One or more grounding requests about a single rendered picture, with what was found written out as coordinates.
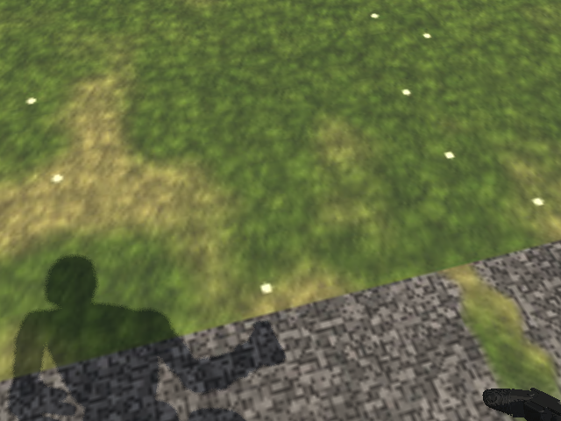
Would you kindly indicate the robot right hand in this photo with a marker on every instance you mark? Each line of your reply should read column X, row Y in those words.
column 533, row 405

